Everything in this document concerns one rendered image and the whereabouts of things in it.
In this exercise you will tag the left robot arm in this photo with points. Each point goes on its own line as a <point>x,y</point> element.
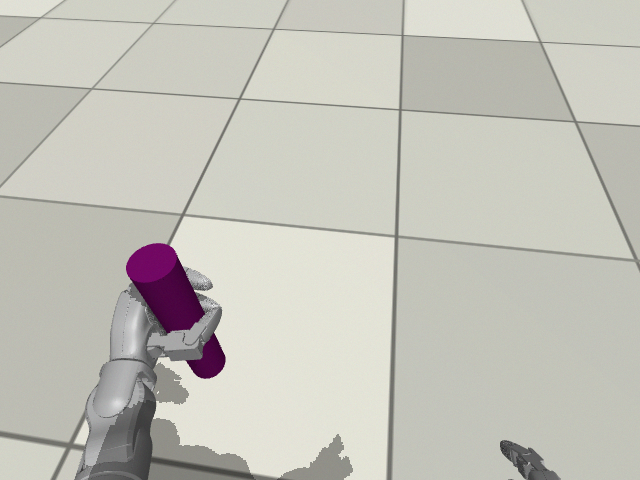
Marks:
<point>119,412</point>

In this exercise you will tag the left robot hand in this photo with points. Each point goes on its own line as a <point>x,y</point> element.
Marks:
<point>136,333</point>

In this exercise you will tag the right robot hand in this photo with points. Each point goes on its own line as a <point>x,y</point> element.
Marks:
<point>530,465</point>

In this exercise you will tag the can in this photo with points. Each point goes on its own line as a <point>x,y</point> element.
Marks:
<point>157,273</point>

